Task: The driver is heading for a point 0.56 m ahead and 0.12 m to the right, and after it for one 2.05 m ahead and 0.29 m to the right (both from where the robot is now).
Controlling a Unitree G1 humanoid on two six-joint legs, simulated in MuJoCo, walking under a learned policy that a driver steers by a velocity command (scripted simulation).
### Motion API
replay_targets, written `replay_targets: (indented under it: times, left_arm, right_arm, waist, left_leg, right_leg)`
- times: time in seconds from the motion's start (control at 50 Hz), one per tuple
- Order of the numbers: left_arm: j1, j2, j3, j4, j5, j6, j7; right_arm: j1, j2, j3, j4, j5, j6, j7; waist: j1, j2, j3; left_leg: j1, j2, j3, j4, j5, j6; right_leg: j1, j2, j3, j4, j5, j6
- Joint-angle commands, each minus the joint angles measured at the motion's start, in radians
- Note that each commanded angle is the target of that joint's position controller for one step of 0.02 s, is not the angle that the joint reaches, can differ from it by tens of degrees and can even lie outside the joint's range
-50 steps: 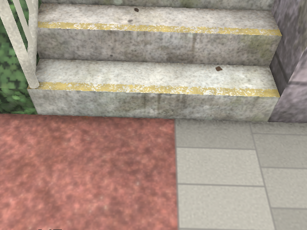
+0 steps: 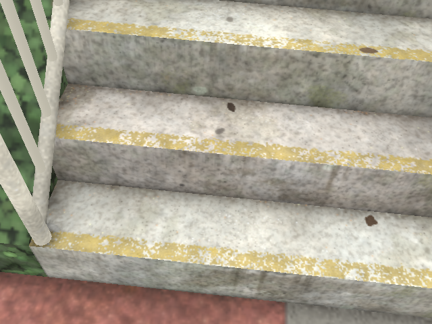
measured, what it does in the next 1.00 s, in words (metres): walks ahead, turning right: right foot, then left foot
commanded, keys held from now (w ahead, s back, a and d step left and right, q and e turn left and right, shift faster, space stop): w+e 0.46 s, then w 0.28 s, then q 0.26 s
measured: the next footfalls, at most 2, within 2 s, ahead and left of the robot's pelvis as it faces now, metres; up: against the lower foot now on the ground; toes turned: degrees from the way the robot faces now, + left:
right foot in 0.26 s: +0.27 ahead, -0.12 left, +0.00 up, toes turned -13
left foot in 0.74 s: +0.43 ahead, -0.01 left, +0.00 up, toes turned -18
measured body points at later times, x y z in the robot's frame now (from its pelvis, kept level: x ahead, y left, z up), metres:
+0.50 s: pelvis +0.23 -0.06 -0.01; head +0.27 -0.08 +0.44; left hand +0.37 +0.19 -0.13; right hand +0.28 -0.34 -0.13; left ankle +0.30 +0.09 -0.68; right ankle +0.23 -0.11 -0.75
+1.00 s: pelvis +0.36 -0.06 +0.00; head +0.39 -0.05 +0.45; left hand +0.54 +0.11 -0.15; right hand +0.31 -0.30 -0.14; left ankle +0.40 +0.00 -0.75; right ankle +0.30 -0.17 -0.69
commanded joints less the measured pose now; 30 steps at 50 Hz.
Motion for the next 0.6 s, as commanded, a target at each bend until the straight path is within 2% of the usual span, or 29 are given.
replay_targets:
  times: [0.02, 0.1, 0.12, 0.18, 0.22, 0.24, 0.26, 0.28, 0.3, 0.32, 0.34, 0.36, 0.38, 0.4, 0.44, 0.5, 0.54, 0.56, 0.6]
  left_arm:
    - [-0.061, 0.032, 0.007, -0.061, 0.0, -0.011, -0.012]
    - [-0.206, 0.007, -0.01, -0.106, 0.0, -0.015, -0.021]
    - [-0.228, 0.0, -0.016, -0.118, -0.004, -0.016, -0.019]
    - [-0.251, 0.014, -0.015, -0.134, 0.001, -0.016, -0.015]
    - [-0.197, 0.025, -0.009, -0.122, 0.01, -0.019, -0.002]
    - [-0.123, 0.04, 0.0, -0.103, 0.012, -0.025, 0.004]
    - [0.004, 0.065, 0.014, -0.066, 0.021, -0.036, 0.009]
    - [0.158, 0.149, 0.044, -0.028, 0.038, -0.039, 0.021]
    - [0.158, 0.274, 0.082, -0.036, 0.028, -0.031, 0.032]
    - [0.177, 0.246, 0.077, -0.03, -0.009, -0.023, 0.034]
    - [0.101, 0.217, 0.071, -0.034, -0.023, -0.018, 0.036]
    - [0.042, 0.167, 0.059, -0.043, -0.029, -0.016, 0.036]
    - [0.005, 0.143, 0.052, -0.049, -0.035, -0.02, 0.039]
    - [-0.024, 0.119, 0.042, -0.054, -0.037, -0.025, 0.039]
    - [-0.024, 0.127, 0.04, -0.051, -0.039, -0.039, 0.036]
    - [0.0, 0.147, 0.042, -0.041, -0.031, -0.043, 0.039]
    - [0.022, 0.136, 0.037, -0.03, -0.029, -0.042, 0.042]
    - [0.049, 0.121, 0.034, -0.016, -0.02, -0.041, 0.049]
    - [0.069, 0.106, 0.027, -0.009, -0.012, -0.039, 0.056]
  right_arm:
    - [-0.009, -0.099, -0.018, -0.038, -0.001, -0.017, -0.003]
    - [0.034, -0.107, -0.017, -0.003, 0.003, -0.021, -0.016]
    - [0.049, -0.12, -0.019, 0.009, 0.008, -0.022, -0.022]
    - [0.065, -0.139, -0.024, 0.035, 0.0, -0.012, -0.035]
    - [0.039, -0.158, -0.027, 0.033, -0.007, -0.003, -0.041]
    - [0.037, -0.169, -0.029, 0.035, -0.005, 0.006, -0.041]
    - [0.026, -0.171, -0.027, 0.029, 0.002, 0.016, -0.041]
    - [0.014, -0.153, -0.018, 0.001, 0.007, 0.012, -0.038]
    - [0.053, -0.051, 0.003, -0.06, 0.02, 0.001, -0.017]
    - [-0.049, -0.139, -0.014, -0.051, -0.004, -0.005, -0.015]
    - [-0.098, -0.124, -0.01, -0.071, 0.007, -0.013, -0.012]
    - [-0.098, -0.12, -0.007, -0.062, 0.01, -0.018, -0.014]
    - [-0.104, -0.117, -0.007, -0.06, -0.003, -0.004, -0.018]
    - [-0.084, -0.11, -0.003, -0.058, -0.022, 0.015, -0.022]
    - [-0.075, -0.085, 0.002, -0.067, -0.034, 0.042, -0.018]
    - [-0.146, -0.061, 0.012, -0.098, -0.029, 0.045, -0.014]
    - [-0.218, -0.052, 0.021, -0.115, -0.026, 0.042, -0.015]
    - [-0.192, -0.024, 0.029, -0.101, -0.021, 0.045, -0.022]
    - [-0.227, -0.045, 0.029, -0.106, -0.017, 0.042, -0.028]
  waist:
    - [0.009, 0.113, 0.048]
    - [-0.022, 0.121, 0.069]
    - [-0.027, 0.121, 0.068]
    - [-0.022, 0.117, 0.061]
    - [0.006, 0.135, 0.015]
    - [0.035, 0.143, -0.041]
    - [0.094, 0.124, -0.12]
    - [0.157, 0.057, -0.216]
    - [0.092, -0.235, -0.267]
    - [0.124, -0.037, -0.274]
    - [0.09, -0.005, -0.143]
    - [0.053, 0.06, -0.069]
    - [0.024, 0.073, -0.035]
    - [-0.001, 0.061, -0.047]
    - [-0.026, 0.052, -0.077]
    - [-0.014, 0.016, -0.069]
    - [0.018, -0.013, -0.063]
    - [0.027, -0.06, -0.102]
    - [0.046, -0.039, -0.09]
  left_leg:
    - [0.0, 0.275, -0.098, -0.137, 0.219, 0.073]
    - [0.033, 0.269, -0.009, -0.112, 0.34, 0.057]
    - [0.06, 0.279, -0.005, -0.1, 0.367, 0.059]
    - [0.16, 0.306, 0.025, -0.012, 0.547, 0.05]
    - [0.197, 0.307, 0.054, 0.145, 0.872, 0.041]
    - [0.212, 0.303, 0.068, 0.283, 0.957, 0.038]
    - [0.143, 0.284, 0.089, 0.478, 0.885, 0.02]
    - [-0.076, 0.258, 0.088, 0.744, 0.562, -0.009]
    - [-0.539, 0.042, 0.077, 1.106, -0.329, -0.066]
    - [-0.62, 0.06, -0.15, 1.141, -0.308, -0.051]
    - [-0.632, 0.115, -0.166, 1.083, -0.195, -0.047]
    - [-0.58, 0.141, -0.161, 1.0, -0.137, -0.053]
    - [-0.536, 0.152, -0.16, 0.949, -0.129, -0.067]
    - [-0.481, 0.151, -0.16, 0.919, -0.129, -0.083]
    - [-0.427, 0.131, -0.141, 0.874, -0.135, -0.106]
    - [-0.398, 0.105, -0.1, 0.696, -0.056, -0.123]
    - [-0.377, 0.101, -0.086, 0.558, 0.004, -0.12]
    - [-0.348, 0.092, -0.074, 0.583, 0.005, -0.118]
    - [-0.341, 0.095, -0.077, 0.539, 0.012, -0.105]
  right_leg:
    - [-0.063, -0.021, 0.009, -0.092, 0.119, 0.008]
    - [-0.01, -0.009, -0.078, -0.282, 0.178, 0.003]
    - [0.001, -0.002, -0.099, -0.318, 0.159, -0.006]
    - [0.028, 0.028, -0.137, -0.39, 0.052, -0.053]
    - [0.118, 0.095, -0.18, -0.415, -0.044, -0.092]
    - [0.196, 0.135, -0.193, -0.45, -0.069, -0.119]
    - [0.375, 0.156, -0.177, -0.523, -0.022, -0.154]
    - [0.633, 0.011, 0.018, -0.548, -0.031, -0.207]
    - [0.928, -0.28, 0.516, -0.587, 0.141, -0.377]
    - [0.909, -0.262, 0.573, -0.662, 0.149, -0.357]
    - [0.779, -0.237, 0.432, -0.691, 0.176, -0.323]
    - [0.657, -0.194, 0.356, -0.727, 0.274, -0.286]
    - [0.586, -0.154, 0.301, -0.741, 0.373, -0.26]
    - [0.541, -0.122, 0.251, -0.742, 0.463, -0.246]
    - [0.487, -0.083, 0.188, -0.719, 0.63, -0.238]
    - [0.427, -0.033, 0.133, -0.721, 0.635, -0.195]
    - [0.434, -0.021, 0.12, -0.722, 0.593, -0.157]
    - [0.457, -0.039, 0.127, -0.715, 0.556, -0.156]
    - [0.47, -0.058, 0.152, -0.714, 0.529, -0.159]
Velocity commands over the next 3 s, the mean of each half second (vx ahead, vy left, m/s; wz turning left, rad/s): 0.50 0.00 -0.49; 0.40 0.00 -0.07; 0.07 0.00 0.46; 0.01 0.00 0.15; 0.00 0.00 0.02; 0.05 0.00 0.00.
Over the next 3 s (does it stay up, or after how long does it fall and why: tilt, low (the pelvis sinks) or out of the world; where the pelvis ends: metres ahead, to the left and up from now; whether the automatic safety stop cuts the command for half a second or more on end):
stays up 0.22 -0.01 0.00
